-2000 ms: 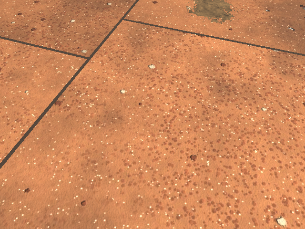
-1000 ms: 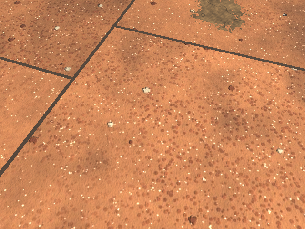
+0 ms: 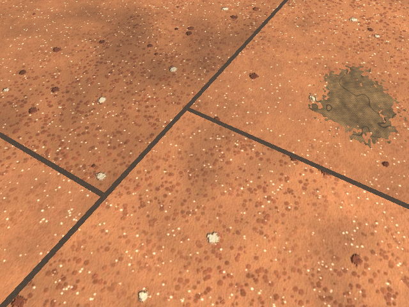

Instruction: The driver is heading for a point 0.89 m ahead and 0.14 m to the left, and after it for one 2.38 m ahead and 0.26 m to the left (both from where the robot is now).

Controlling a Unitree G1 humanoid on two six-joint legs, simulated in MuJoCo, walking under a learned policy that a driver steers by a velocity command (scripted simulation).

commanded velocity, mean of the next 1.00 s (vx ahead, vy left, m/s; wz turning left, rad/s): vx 0.50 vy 0.00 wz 0.29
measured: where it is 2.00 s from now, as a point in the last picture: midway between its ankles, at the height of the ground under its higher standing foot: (160, 161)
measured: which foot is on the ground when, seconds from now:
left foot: up 0.00-0.10, down 0.12-0.68, up 0.70-1.00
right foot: down 0.00-0.12, up 0.14-0.64, down 0.66-1.00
